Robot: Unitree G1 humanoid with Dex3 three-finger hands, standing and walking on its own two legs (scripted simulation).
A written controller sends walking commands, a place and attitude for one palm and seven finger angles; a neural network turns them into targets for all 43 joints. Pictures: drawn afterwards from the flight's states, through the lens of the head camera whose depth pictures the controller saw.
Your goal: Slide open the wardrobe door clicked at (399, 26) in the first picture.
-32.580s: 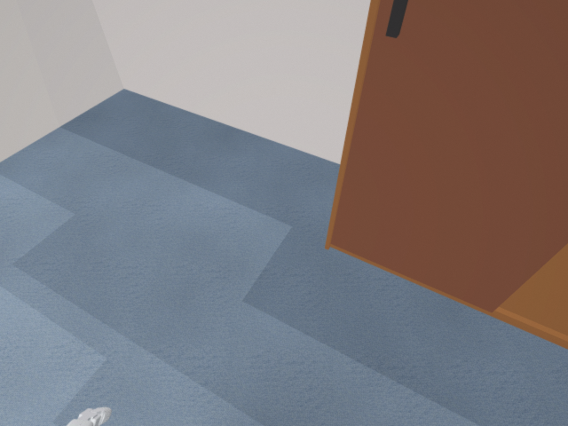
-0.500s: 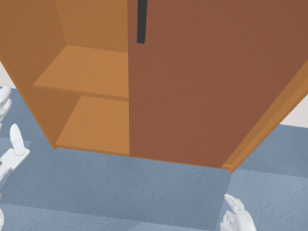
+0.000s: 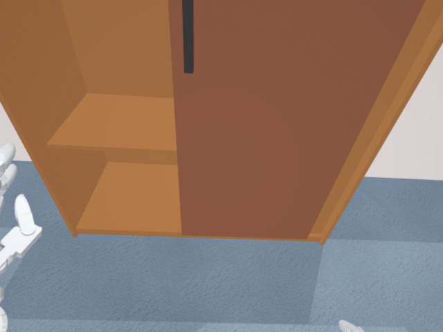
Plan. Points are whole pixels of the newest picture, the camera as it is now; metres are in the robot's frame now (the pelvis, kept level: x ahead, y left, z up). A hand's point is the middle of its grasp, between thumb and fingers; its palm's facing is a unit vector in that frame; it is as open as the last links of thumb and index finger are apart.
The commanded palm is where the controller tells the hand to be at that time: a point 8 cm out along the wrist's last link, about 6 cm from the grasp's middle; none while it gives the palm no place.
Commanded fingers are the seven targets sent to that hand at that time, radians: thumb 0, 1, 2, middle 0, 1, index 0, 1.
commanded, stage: stop stepping back and stand still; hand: left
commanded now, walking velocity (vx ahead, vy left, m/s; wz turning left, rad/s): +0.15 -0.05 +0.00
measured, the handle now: (189, 27) +0.75 +0.17 +0.28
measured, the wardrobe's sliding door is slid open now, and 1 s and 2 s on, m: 0.54 0.54 0.54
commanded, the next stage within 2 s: let the arm hang, fingers relaxed in 0.22 s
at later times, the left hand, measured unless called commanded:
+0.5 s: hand (98, 306) +0.19 +0.25 -0.07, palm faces +0.10 -0.92 -0.39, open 7.4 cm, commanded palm none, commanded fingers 0.00 0.90 0.90 -0.20 -0.30 -0.20 -0.30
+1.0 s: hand out of the picture -0.04 +0.22 -0.16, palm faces +0.03 -0.97 -0.26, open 7.4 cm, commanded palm none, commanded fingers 0.00 0.90 0.90 -0.20 -0.30 -0.20 -0.30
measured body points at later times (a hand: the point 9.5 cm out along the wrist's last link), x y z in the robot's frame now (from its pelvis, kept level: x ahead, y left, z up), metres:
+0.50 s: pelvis +0.01 +0.01 -0.01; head +0.00 -0.01 +0.44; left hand +0.18 +0.30 -0.05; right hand +0.15 -0.25 -0.14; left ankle +0.04 +0.11 -0.73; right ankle -0.03 -0.08 -0.73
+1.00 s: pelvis +0.00 +0.02 +0.01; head +0.01 +0.01 +0.46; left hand -0.04 +0.27 -0.14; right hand +0.03 -0.21 -0.15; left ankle +0.04 +0.11 -0.73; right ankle -0.03 -0.08 -0.73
